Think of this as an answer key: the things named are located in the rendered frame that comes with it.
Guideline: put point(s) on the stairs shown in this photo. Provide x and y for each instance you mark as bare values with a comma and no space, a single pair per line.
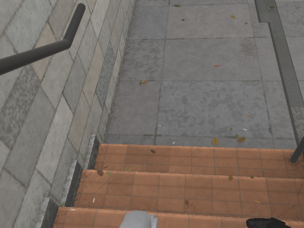
188,187

